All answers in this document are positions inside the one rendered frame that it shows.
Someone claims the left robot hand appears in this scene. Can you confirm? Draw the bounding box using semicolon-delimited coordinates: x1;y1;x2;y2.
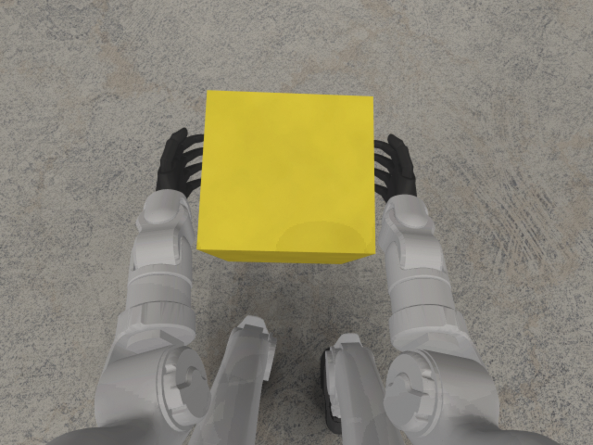
156;128;204;198

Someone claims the robot right foot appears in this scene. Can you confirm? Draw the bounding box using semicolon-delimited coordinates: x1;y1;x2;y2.
321;348;342;435

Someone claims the right robot upper arm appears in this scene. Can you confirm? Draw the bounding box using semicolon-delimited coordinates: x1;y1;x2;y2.
384;349;561;445

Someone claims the robot right forearm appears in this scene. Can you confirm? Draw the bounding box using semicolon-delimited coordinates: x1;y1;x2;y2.
378;195;499;403

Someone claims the left robot upper arm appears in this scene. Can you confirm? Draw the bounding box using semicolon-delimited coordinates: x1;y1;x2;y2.
45;344;211;445

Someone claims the right robot hand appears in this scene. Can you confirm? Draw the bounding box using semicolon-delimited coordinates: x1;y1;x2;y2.
374;134;417;203

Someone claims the carton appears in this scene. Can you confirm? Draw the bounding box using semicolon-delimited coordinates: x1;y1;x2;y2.
196;90;375;264

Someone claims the robot left thigh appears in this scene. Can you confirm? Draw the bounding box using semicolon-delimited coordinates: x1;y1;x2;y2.
188;324;277;445

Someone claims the robot left forearm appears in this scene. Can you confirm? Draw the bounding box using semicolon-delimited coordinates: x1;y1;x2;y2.
95;189;196;423

